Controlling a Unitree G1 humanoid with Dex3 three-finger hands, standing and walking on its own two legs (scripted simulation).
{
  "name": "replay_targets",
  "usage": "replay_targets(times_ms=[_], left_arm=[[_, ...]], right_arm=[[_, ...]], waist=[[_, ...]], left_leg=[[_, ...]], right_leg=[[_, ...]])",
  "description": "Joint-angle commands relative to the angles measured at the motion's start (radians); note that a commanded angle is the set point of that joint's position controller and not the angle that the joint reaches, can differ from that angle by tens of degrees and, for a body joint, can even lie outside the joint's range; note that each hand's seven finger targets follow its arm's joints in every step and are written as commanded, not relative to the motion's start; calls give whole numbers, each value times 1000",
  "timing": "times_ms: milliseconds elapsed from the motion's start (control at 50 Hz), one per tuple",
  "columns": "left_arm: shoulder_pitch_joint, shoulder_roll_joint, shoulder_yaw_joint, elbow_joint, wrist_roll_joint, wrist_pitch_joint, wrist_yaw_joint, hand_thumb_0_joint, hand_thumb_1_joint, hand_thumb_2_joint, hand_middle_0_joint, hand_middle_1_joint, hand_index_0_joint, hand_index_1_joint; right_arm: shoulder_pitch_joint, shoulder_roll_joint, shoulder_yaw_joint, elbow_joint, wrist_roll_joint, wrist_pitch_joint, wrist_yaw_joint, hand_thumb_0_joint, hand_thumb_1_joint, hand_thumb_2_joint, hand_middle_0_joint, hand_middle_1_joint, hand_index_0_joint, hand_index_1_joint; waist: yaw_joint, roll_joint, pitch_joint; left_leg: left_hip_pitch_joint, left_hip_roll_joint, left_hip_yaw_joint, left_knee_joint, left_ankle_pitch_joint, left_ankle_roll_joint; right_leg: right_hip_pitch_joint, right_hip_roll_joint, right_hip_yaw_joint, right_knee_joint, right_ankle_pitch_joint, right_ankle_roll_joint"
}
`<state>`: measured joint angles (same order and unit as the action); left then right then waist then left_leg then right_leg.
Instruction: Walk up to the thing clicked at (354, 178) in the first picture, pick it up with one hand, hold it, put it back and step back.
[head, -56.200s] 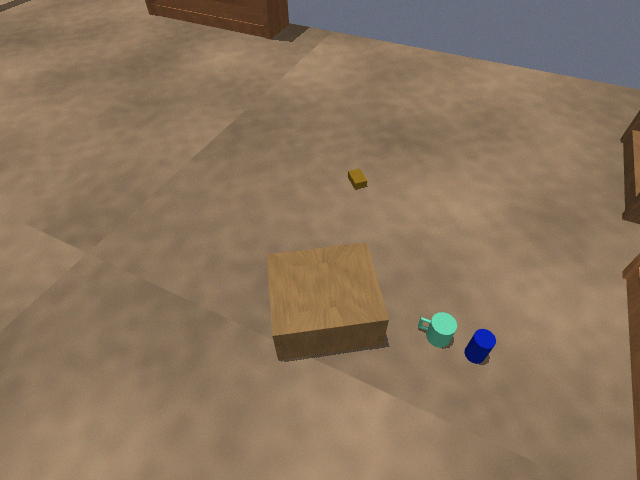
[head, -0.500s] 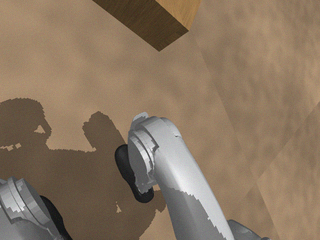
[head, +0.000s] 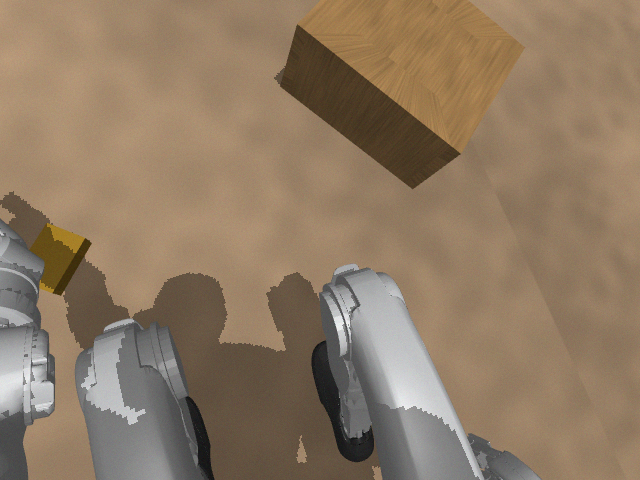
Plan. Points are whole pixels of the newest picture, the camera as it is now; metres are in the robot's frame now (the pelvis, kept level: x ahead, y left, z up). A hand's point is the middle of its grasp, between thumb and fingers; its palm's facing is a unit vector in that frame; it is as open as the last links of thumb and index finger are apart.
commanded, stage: withdraw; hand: left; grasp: from above
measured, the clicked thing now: (54, 259) +0.44 +0.32 -0.32
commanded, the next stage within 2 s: home in 0.40 s
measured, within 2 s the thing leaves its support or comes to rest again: neither
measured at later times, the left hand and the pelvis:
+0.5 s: hand out of the picture +0.42 +0.33 -0.18, palm faces -0.53 -0.12 -0.84, open 13.2 cm; pelvis -0.01 -0.01 -0.01, yaw +4 degrees
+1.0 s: hand out of the picture +0.35 +0.30 -0.06, palm faces -0.29 -0.53 -0.80, open 8.2 cm; pelvis +0.00 +0.00 +0.07, yaw +7 degrees
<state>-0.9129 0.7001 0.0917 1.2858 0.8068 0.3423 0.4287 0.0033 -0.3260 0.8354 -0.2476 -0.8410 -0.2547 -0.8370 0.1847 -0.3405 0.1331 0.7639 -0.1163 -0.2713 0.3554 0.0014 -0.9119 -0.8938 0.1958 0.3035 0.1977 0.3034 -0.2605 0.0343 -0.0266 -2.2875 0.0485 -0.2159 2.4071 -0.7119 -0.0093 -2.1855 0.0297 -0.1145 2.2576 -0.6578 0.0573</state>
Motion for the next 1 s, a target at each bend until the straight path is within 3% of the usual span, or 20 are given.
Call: replay_targets(times_ms=[0,80,120,200,280,340,460,480,500,520,560,600,660,740,780,800,860,900,920,980], left_arm=[[-232,139,-80,-141,91,-69,-115,0,-289,807,-269,-813,-276,-806],[-310,160,-94,-139,161,-176,-208,0,-348,864,-209,-879,-217,-871],[-351,164,-103,-141,186,-238,-234,0,-381,897,-169,-921,-179,-910],[-354,261,-81,-112,250,-374,-273,0,-425,937,-140,-957,-147,-950],[-347,321,-44,-116,312,-491,-279,0,-381,897,-181,-914,-189,-906],[-280,313,-41,-75,351,-557,-266,0,-368,881,-184,-909,-197,-895],[-241,347,27,-226,372,-642,-181,0,-344,847,-188,-886,-209,-862],[-203,342,33,-215,377,-641,-159,0,-264,927,-268,-806,-252,-782],[-200,337,42,-251,378,-644,-136,0,-184,1007,-287,-774,-258,-801],[-202,358,69,-286,382,-643,-115,0,-250,927,-249,-818,-278,-787],[-213,345,73,-310,387,-632,-76,0,-90,1064,-273,-711,-248,-735],[-206,333,83,-334,372,-606,-38,0,70,1013,-258,-647,-236,-667],[-189,297,92,-371,313,-553,-4,0,287,979,-243,-559,-226,-574],[-131,211,72,-422,188,-468,-28,0,429,1056,-256,-577,-239,-593],[-49,144,50,-411,108,-421,-71,0,494,1119,-269,-610,-251,-626],[-13,102,18,-410,77,-398,-102,0,503,1109,-266,-598,-249,-614],[162,45,14,-499,-38,-340,-202,0,635,1152,-272,-593,-256,-607],[262,20,10,-617,-121,-312,-269,0,743,1133,-263,-543,-250,-555],[300,-22,-15,-659,-160,-300,-300,0,771,1136,-263,-537,-251,-548],[397,-54,-7,-807,-274,-279,-366,0,957,1090,-244,-439,-238,-445]], right_arm=[[175,-248,-118,-19,32,35,-38,0,-895,-895,200,300,200,300],[148,-231,-132,-54,30,74,-90,0,-892,-895,200,300,200,300],[139,-215,-125,-70,29,90,-120,0,-889,-893,200,299,200,299],[130,-191,-116,-82,23,121,-180,0,-890,-894,200,300,200,300],[145,-196,-110,-85,17,145,-227,0,-890,-893,200,300,200,300],[154,-204,-96,-91,11,166,-244,0,-889,-891,200,300,200,300],[174,-222,-124,-98,-5,211,-259,0,-889,-890,200,299,200,299],[168,-221,-131,-102,-7,218,-256,0,-881,-894,200,299,199,299],[168,-227,-138,-100,-12,225,-253,0,-881,-894,199,299,199,299],[173,-231,-148,-99,-13,229,-251,0,-883,-886,201,299,200,299],[177,-226,-160,-97,-17,234,-247,0,-884,-895,199,299,199,299],[172,-216,-174,-97,-15,229,-243,0,-886,-895,199,299,199,299],[178,-212,-200,-98,-11,214,-238,0,-889,-896,200,299,199,299],[197,-193,-227,-94,13,200,-238,0,-889,-896,200,299,199,299],[189,-185,-232,-93,33,197,-240,0,-889,-896,200,299,199,299],[183,-174,-231,-96,41,197,-242,0,-889,-896,200,299,199,299],[151,-168,-235,-131,76,211,-253,0,-890,-896,200,299,199,299],[114,-161,-237,-169,95,219,-264,0,-893,-897,200,299,199,299],[98,-153,-234,-183,103,223,-270,0,-893,-897,200,299,199,299],[58,-119,-227,-208,117,218,-295,0,-897,-898,200,299,200,299]], waist=[[-39,220,-536],[-24,174,-493],[-27,147,-478],[-6,101,-502],[10,134,-584],[12,140,-568],[52,282,-736],[54,282,-725],[57,312,-725],[66,338,-750],[61,367,-770],[64,388,-811],[80,384,-859],[112,357,-915],[125,326,-869],[128,297,-850],[148,213,-777],[163,152,-763],[150,125,-733],[158,37,-687]], left_leg=[[392,-18,110,-323,124,29],[406,-36,93,-355,-10,21],[404,-44,103,-364,-48,25],[346,-51,178,-301,30,30],[391,-48,178,-256,117,29],[407,-43,167,-258,148,29],[571,-39,159,-255,285,9],[576,-38,159,-251,295,10],[596,-40,158,-254,315,7],[632,-39,151,-256,338,2],[658,-37,150,-256,350,3],[677,-32,151,-277,318,6],[684,-29,163,-310,259,11],[688,-34,176,-378,209,23],[672,-38,171,-427,175,27],[674,-38,172,-444,172,29],[647,-42,153,-525,126,39],[650,-41,143,-574,106,46],[646,-42,138,-593,103,48],[663,-38,149,-628,121,56]], right_leg=[[336,61,-63,-245,129,-90],[287,45,-35,-262,-30,-101],[277,36,-28,-274,-58,-96],[363,30,18,-298,-53,-93],[359,15,18,-268,41,-91],[332,10,-17,-237,93,-86],[327,0,-54,-174,227,-90],[316,0,-58,-169,234,-90],[297,-4,-64,-159,246,-92],[283,-6,-69,-148,257,-95],[263,-9,-69,-142,267,-97],[257,-9,-65,-143,253,-97],[272,-12,-53,-172,225,-97],[323,-13,-31,-241,196,-98],[343,-14,-25,-276,173,-98],[363,-8,-21,-298,173,-98],[414,-5,-11,-357,151,-94],[480,-2,-3,-401,148,-89],[495,-5,0,-425,151,-86],[591,-8,21,-508,165,-78]])
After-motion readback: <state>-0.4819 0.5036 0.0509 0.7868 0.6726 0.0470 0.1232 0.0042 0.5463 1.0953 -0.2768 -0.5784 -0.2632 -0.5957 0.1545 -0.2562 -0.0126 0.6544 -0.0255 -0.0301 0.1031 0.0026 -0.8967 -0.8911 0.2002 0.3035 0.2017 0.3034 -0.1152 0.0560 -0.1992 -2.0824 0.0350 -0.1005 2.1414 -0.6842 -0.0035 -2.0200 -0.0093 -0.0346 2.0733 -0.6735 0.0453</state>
